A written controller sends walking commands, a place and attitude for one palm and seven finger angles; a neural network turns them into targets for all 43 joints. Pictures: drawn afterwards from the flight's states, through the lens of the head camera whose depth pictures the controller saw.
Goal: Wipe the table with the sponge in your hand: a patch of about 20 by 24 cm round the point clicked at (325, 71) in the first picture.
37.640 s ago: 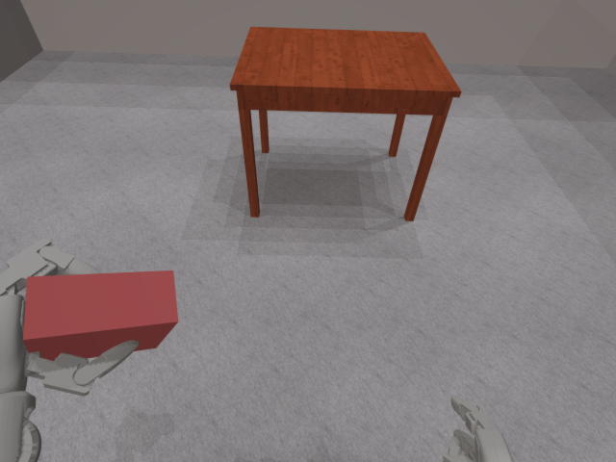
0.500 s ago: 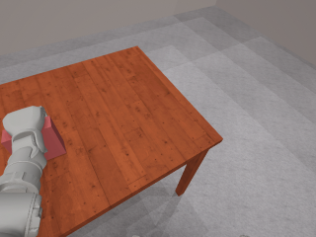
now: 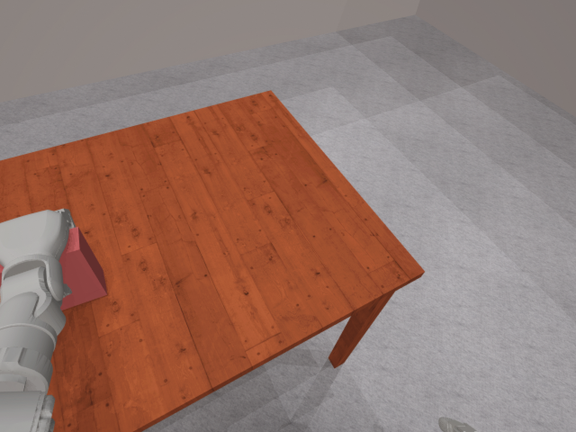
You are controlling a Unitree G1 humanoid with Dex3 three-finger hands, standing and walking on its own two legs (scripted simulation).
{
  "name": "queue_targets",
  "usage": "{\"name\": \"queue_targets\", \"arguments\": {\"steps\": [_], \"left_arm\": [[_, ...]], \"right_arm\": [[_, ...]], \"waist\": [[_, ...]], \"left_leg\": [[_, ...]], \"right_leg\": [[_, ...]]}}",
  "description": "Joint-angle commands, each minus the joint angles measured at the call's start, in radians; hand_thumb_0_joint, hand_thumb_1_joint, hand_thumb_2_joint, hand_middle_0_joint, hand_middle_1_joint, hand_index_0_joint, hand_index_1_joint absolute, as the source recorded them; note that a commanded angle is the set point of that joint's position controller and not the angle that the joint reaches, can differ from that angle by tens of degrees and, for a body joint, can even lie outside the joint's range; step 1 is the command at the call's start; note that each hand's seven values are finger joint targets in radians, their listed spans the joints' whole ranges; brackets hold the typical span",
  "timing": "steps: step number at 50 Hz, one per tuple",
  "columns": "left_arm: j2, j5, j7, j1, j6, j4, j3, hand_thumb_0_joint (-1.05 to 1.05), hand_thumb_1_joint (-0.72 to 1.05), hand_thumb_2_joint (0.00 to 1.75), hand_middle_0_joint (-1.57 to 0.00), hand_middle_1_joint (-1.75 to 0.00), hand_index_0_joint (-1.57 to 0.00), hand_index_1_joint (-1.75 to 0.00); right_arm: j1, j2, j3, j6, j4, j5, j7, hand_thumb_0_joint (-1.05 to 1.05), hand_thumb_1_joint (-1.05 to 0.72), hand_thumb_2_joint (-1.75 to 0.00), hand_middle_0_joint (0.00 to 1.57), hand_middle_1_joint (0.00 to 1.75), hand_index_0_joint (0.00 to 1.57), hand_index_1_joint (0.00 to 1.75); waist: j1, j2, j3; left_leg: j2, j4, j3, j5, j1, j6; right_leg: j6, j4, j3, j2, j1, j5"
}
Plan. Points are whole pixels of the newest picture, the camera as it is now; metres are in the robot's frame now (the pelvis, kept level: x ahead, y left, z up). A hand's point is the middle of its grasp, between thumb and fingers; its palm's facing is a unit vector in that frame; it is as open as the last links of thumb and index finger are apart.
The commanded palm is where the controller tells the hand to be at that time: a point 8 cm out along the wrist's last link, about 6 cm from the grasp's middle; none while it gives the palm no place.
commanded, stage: wipe back along the first lane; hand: left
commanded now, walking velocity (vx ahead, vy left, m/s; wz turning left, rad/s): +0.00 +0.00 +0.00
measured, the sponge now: (57, 282) +0.32 +0.38 -0.05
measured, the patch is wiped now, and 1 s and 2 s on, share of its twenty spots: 0.95 0.95 1.00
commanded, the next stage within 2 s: none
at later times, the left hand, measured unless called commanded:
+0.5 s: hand (52, 287) +0.30 +0.36 +0.00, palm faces -0.07 -0.04 -1.00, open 9.6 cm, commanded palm +0.25 +0.33 +0.03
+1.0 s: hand (56, 323) +0.25 +0.33 +0.00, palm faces -0.04 -0.07 -1.00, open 9.6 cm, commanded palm +0.20 +0.31 +0.03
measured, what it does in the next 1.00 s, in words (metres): stands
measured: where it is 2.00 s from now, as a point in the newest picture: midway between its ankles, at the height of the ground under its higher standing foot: outside the picture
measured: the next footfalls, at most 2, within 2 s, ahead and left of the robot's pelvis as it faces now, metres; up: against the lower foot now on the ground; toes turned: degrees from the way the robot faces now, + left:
none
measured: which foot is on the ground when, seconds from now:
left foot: down 0.00-1.00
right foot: down 0.00-1.00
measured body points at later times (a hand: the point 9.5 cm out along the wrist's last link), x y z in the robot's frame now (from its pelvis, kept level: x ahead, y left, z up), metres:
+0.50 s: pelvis +0.00 +0.00 +0.00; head +0.03 +0.01 +0.45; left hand +0.30 +0.35 +0.05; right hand +0.15 -0.24 -0.11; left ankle -0.01 +0.05 -0.71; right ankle -0.03 -0.12 -0.71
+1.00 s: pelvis +0.01 -0.01 +0.01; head +0.01 -0.01 +0.46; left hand +0.25 +0.33 +0.05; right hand +0.20 -0.23 -0.09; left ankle -0.01 +0.05 -0.71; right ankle -0.03 -0.12 -0.71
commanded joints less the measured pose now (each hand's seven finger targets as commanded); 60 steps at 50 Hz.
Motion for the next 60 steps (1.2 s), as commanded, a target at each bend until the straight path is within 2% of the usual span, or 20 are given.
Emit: {"name": "queue_targets", "arguments": {"steps": [1, 7, 8, 12, 13, 17, 19, 21, 23, 27, 33, 35, 40, 42, 46, 48, 49, 53, 57, 60], "left_arm": [[0.183, -0.007, 0.004, -0.07, 0.003, -0.124, 0.021, 0.0, 0.1, 1.3, -1.2, -1.6, -1.2, -1.6], [0.122, -0.045, 0.012, 0.064, 0.042, -0.149, 0.006, 0.0, 0.1, 1.3, -1.2, -1.6, -1.2, -1.6], [0.125, -0.054, 0.01, 0.045, 0.04, -0.183, 0.01, 0.0, 0.1, 1.3, -1.2, -1.6, -1.2, -1.6], [0.071, -0.057, 0.007, 0.126, 0.077, -0.195, -0.029, 0.0, 0.1, 1.3, -1.2, -1.6, -1.2, -1.6], [0.06, -0.066, 0.002, 0.122, 0.079, -0.21, -0.032, 0.0, 0.1, 1.3, -1.2, -1.6, -1.2, -1.6], [0.036, -0.06, -0.005, 0.138, 0.106, -0.2, -0.064, 0.0, 0.1, 1.3, -1.2, -1.6, -1.2, -1.6], [0.042, -0.057, -0.005, 0.148, 0.103, -0.223, -0.056, 0.0, 0.1, 1.3, -1.2, -1.6, -1.2, -1.6], [0.001, -0.06, -0.008, 0.199, 0.107, -0.247, -0.082, 0.0, 0.1, 1.3, -1.2, -1.6, -1.2, -1.6], [0.006, -0.071, -0.011, 0.221, 0.106, -0.266, -0.063, 0.0, 0.1, 1.3, -1.2, -1.6, -1.2, -1.6], [-0.032, -0.07, -0.006, 0.249, 0.118, -0.301, -0.098, 0.0, 0.1, 1.3, -1.2, -1.6, -1.2, -1.6], [-0.049, -0.081, 0.0, 0.312, 0.137, -0.362, -0.093, 0.0, 0.1, 1.3, -1.2, -1.6, -1.2, -1.6], [-0.085, -0.084, 0.001, 0.364, 0.142, -0.381, -0.121, 0.0, 0.1, 1.3, -1.2, -1.6, -1.2, -1.6], [-0.073, -0.104, 0.005, 0.467, 0.151, -0.435, -0.09, 0.0, 0.1, 1.3, -1.2, -1.6, -1.2, -1.6], [-0.071, -0.106, 0.004, 0.481, 0.158, -0.446, -0.089, 0.0, 0.1, 1.3, -1.2, -1.6, -1.2, -1.6], [-0.083, -0.1, 0.004, 0.488, 0.17, -0.481, -0.103, 0.0, 0.1, 1.3, -1.2, -1.6, -1.2, -1.6], [-0.041, -0.1, 0.005, 0.518, 0.169, -0.5, -0.058, 0.0, 0.1, 1.3, -1.2, -1.6, -1.2, -1.6], [-0.079, -0.106, 0.005, 0.542, 0.167, -0.517, -0.092, 0.0, 0.1, 1.3, -1.2, -1.6, -1.2, -1.6], [-0.068, -0.097, 0.003, 0.536, 0.167, -0.535, -0.078, 0.0, 0.1, 1.3, -1.2, -1.6, -1.2, -1.6], [-0.108, -0.088, 0.006, 0.56, 0.168, -0.541, -0.116, 0.0, 0.1, 1.3, -1.2, -1.6, -1.2, -1.6], [-0.115, -0.099, 0.013, 0.659, 0.16, -0.568, -0.103, 0.0, 0.1, 1.3, -1.2, -1.6, -1.2, -1.6]], "right_arm": [[-0.004, -0.162, -0.064, -0.028, -0.107, 0.002, -0.005, 0.0, -0.9, -0.9, 0.2, 0.3, 0.2, 0.3], [-0.033, -0.162, -0.062, -0.028, -0.119, 0.004, 0.001, 0.0, -0.9, -0.9, 0.2, 0.3, 0.2, 0.3], [-0.049, -0.164, -0.057, -0.03, -0.122, 0.004, 0.0, 0.0, -0.9, -0.9, 0.2, 0.3, 0.2, 0.3], [-0.059, -0.159, -0.057, -0.027, -0.131, 0.007, 0.004, 0.0, -0.9, -0.9, 0.2, 0.3, 0.2, 0.3], [-0.08, -0.156, -0.051, -0.03, -0.135, 0.008, 0.002, 0.0, -0.9, -0.9, 0.2, 0.3, 0.2, 0.3], [-0.081, -0.157, -0.046, -0.025, -0.142, 0.01, -0.003, 0.0, -0.9, -0.9, 0.2, 0.3, 0.2, 0.3], [-0.089, -0.155, -0.046, -0.028, -0.142, 0.01, -0.008, 0.0, -0.9, -0.9, 0.2, 0.3, 0.2, 0.3], [-0.097, -0.148, -0.046, -0.032, -0.153, 0.011, -0.004, 0.0, -0.9, -0.9, 0.2, 0.3, 0.2, 0.3], [-0.113, -0.146, -0.041, -0.036, -0.16, 0.01, -0.006, 0.0, -0.9, -0.9, 0.2, 0.3, 0.2, 0.3], [-0.12, -0.144, -0.043, -0.037, -0.167, 0.01, -0.008, 0.0, -0.9, -0.9, 0.2, 0.3, 0.2, 0.3], [-0.15, -0.137, -0.043, -0.049, -0.172, 0.011, -0.007, 0.0, -0.9, -0.9, 0.2, 0.3, 0.2, 0.3], [-0.152, -0.131, -0.042, -0.052, -0.177, 0.01, -0.006, 0.0, -0.9, -0.9, 0.2, 0.3, 0.2, 0.3], [-0.171, -0.128, -0.037, -0.063, -0.183, 0.011, -0.004, 0.0, -0.9, -0.9, 0.2, 0.3, 0.2, 0.3], [-0.182, -0.126, -0.035, -0.061, -0.181, 0.012, -0.008, 0.0, -0.9, -0.9, 0.2, 0.3, 0.2, 0.3], [-0.199, -0.121, -0.029, -0.065, -0.186, 0.012, -0.012, 0.0, -0.9, -0.9, 0.2, 0.3, 0.2, 0.3], [-0.216, -0.125, -0.029, -0.069, -0.182, 0.011, -0.014, 0.0, -0.9, -0.9, 0.2, 0.3, 0.2, 0.3], [-0.214, -0.116, -0.027, -0.071, -0.192, 0.009, -0.014, 0.0, -0.9, -0.9, 0.2, 0.3, 0.2, 0.3], [-0.228, -0.119, -0.028, -0.073, -0.185, 0.01, -0.018, 0.0, -0.9, -0.9, 0.2, 0.3, 0.2, 0.3], [-0.233, -0.113, -0.028, -0.079, -0.187, 0.009, -0.021, 0.0, -0.9, -0.9, 0.2, 0.3, 0.2, 0.3], [-0.244, -0.106, -0.032, -0.087, -0.193, 0.009, -0.018, 0.0, -0.9, -0.9, 0.2, 0.3, 0.2, 0.3]], "waist": [[0.024, 0.077, -0.268], [0.027, 0.007, -0.225], [0.03, 0.033, -0.23], [0.028, -0.004, -0.189], [0.034, 0.019, -0.175], [0.024, -0.031, -0.135], [0.036, 0.01, -0.143], [0.038, 0.009, -0.156], [0.051, 0.013, -0.164], [0.04, -0.021, -0.141], [0.056, -0.003, -0.143], [0.056, -0.011, -0.136], [0.073, -0.037, -0.146], [0.066, -0.071, -0.121], [0.066, -0.045, -0.087], [0.084, -0.025, -0.093], [0.08, -0.023, -0.09], [0.079, -0.029, -0.078], [0.072, -0.047, -0.064], [0.095, -0.04, -0.087]], "left_leg": [[0.082, -0.081, -0.081, 0.529, 0.346, -0.073], [0.082, -0.092, -0.079, 0.492, 0.311, -0.07], [0.086, -0.094, -0.085, 0.524, 0.315, -0.074], [0.08, -0.105, -0.084, 0.465, 0.296, -0.072], [0.083, -0.11, -0.085, 0.476, 0.297, -0.074], [0.073, -0.127, -0.081, 0.359, 0.258, -0.069], [0.075, -0.13, -0.091, 0.378, 0.281, -0.077], [0.075, -0.124, -0.088, 0.395, 0.294, -0.077], [0.077, -0.132, -0.093, 0.39, 0.288, -0.078], [0.073, -0.133, -0.091, 0.352, 0.281, -0.076], [0.075, -0.135, -0.098, 0.388, 0.302, -0.081], [0.074, -0.134, -0.094, 0.397, 0.307, -0.081], [0.066, -0.132, -0.081, 0.416, 0.294, -0.076], [0.058, -0.135, -0.067, 0.386, 0.273, -0.064], [0.056, -0.149, -0.064, 0.362, 0.269, -0.059], [0.054, -0.155, -0.068, 0.381, 0.274, -0.06], [0.052, -0.156, -0.059, 0.366, 0.274, -0.057], [0.053, -0.166, -0.065, 0.351, 0.277, -0.054], [0.05, -0.166, -0.059, 0.327, 0.282, -0.049], [0.052, -0.165, -0.059, 0.358, 0.296, -0.052]], "right_leg": [[-0.072, -0.041, -0.024, -0.013, 0.019, 0.274], [-0.069, -0.048, -0.024, -0.013, 0.044, 0.277], [-0.072, -0.044, -0.017, -0.016, 0.045, 0.294], [-0.068, -0.048, -0.026, -0.015, 0.047, 0.262], [-0.073, -0.05, -0.02, -0.017, 0.045, 0.27], [-0.071, -0.056, -0.026, -0.016, 0.044, 0.211], [-0.076, -0.049, -0.023, -0.018, 0.043, 0.208], [-0.075, -0.051, -0.027, -0.017, 0.046, 0.215], [-0.079, -0.049, -0.017, -0.016, 0.059, 0.216], [-0.074, -0.053, -0.023, -0.016, 0.056, 0.199], [-0.078, -0.05, -0.015, -0.017, 0.074, 0.223], [-0.076, -0.049, -0.022, -0.017, 0.075, 0.227], [-0.075, -0.052, -0.011, -0.02, 0.136, 0.296], [-0.073, -0.062, -0.003, -0.023, 0.157, 0.321], [-0.075, -0.069, -0.001, -0.025, 0.162, 0.309], [-0.081, -0.074, 0.019, -0.028, 0.187, 0.333], [-0.077, -0.072, 0.01, -0.028, 0.192, 0.322], [-0.079, -0.085, 0.021, -0.028, 0.191, 0.322], [-0.076, -0.094, 0.02, -0.028, 0.178, 0.305], [-0.079, -0.086, 0.022, -0.03, 0.204, 0.333]]}}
